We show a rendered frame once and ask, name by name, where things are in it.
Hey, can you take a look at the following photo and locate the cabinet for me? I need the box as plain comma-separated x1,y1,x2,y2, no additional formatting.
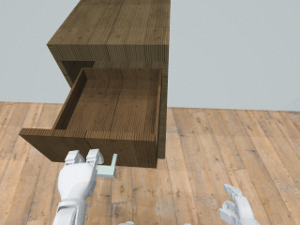
46,0,171,159

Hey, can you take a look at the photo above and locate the robot left forearm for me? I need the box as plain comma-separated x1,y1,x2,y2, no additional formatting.
52,199,87,225

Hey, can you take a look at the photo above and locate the handle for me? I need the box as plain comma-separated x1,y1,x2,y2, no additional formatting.
96,154,118,178

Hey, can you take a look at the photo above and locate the robot right hand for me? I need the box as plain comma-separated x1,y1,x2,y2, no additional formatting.
219,184,256,225

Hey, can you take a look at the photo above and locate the drawer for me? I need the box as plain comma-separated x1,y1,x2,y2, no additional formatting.
19,67,162,169

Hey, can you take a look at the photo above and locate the robot left hand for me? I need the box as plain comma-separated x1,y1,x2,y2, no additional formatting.
57,148,104,202

